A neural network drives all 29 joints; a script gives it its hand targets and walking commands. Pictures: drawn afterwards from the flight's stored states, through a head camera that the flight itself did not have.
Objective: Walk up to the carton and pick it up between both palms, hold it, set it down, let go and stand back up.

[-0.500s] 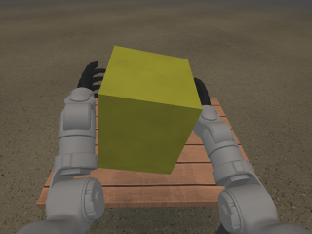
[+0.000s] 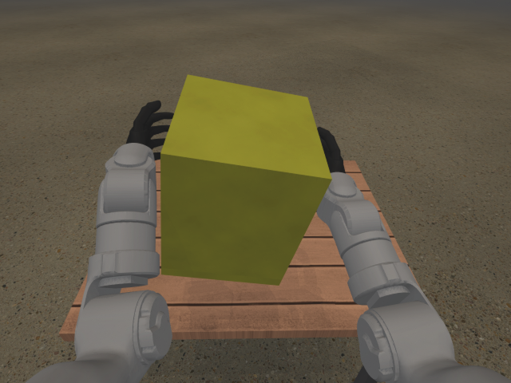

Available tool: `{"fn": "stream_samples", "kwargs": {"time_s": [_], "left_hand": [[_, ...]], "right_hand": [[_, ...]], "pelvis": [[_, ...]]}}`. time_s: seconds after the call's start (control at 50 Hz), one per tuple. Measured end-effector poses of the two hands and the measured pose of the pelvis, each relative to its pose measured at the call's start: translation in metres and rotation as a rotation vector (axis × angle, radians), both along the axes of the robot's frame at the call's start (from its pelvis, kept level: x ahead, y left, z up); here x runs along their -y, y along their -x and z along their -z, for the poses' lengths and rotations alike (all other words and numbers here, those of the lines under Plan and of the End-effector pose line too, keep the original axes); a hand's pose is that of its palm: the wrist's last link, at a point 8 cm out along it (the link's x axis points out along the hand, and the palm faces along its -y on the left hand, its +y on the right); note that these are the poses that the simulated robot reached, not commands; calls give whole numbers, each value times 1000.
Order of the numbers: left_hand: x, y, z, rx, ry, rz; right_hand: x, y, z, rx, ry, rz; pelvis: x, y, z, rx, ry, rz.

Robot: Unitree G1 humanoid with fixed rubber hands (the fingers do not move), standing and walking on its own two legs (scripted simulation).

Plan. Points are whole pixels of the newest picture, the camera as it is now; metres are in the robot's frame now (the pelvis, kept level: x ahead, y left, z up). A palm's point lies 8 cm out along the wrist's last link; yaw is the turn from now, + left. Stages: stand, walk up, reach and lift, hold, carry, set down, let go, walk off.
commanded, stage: set down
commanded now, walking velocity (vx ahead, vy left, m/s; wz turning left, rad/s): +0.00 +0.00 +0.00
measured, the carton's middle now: (235, 184) +0.38 +0.03 +0.17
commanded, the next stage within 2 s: none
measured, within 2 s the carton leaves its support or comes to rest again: neither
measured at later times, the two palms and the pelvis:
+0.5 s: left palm (151, 152) +0.40 +0.15 +0.22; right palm (337, 161) +0.38 -0.14 +0.21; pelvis +0.01 -0.01 +0.00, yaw +0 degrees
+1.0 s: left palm (157, 178) +0.39 +0.15 +0.17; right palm (332, 196) +0.37 -0.14 +0.15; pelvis +0.01 -0.01 +0.00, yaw +0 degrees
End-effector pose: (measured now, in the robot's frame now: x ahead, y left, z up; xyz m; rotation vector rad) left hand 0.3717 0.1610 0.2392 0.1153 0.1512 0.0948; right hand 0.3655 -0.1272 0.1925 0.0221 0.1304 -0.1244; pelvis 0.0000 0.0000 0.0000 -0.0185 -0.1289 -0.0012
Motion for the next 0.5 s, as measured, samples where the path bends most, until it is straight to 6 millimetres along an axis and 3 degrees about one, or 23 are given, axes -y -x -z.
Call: {"fn": "stream_samples", "kwargs": {"time_s": [0.16,0.28,0.4,0.5], "left_hand": [[0,2,-4,18,-1,-1],[2,-1,-13,103,-2,25],[2,-12,6,72,18,63],[6,-25,18,65,10,81]], "right_hand": [[0,0,-4,17,-1,0],[4,-2,-18,110,-44,18],[8,-7,-27,186,-43,33],[13,-18,-16,202,-41,40]], "pelvis": [[0,0,0,2,0,0],[1,-1,0,4,-1,-1],[6,-6,-1,17,-7,-2],[8,-10,-1,15,-10,-3]]}}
